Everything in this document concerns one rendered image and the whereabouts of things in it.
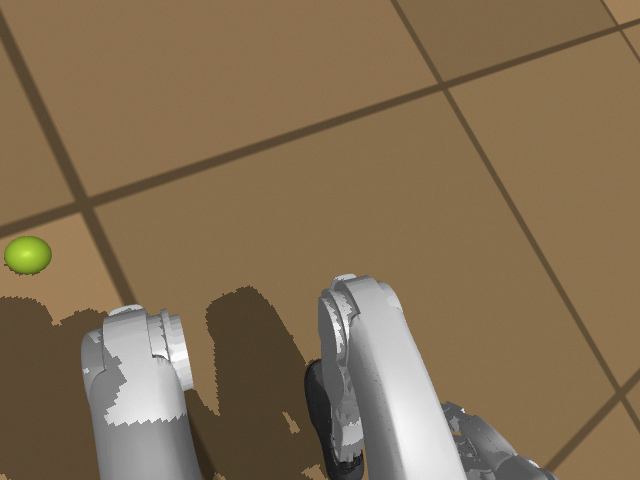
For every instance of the right robot arm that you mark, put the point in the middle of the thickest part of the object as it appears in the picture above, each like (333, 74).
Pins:
(522, 468)

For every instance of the right robot foot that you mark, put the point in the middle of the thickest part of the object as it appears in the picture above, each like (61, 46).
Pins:
(319, 408)

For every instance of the ball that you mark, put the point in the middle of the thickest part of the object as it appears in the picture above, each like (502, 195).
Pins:
(27, 255)

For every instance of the right robot hand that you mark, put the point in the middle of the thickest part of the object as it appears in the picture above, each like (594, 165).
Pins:
(482, 448)

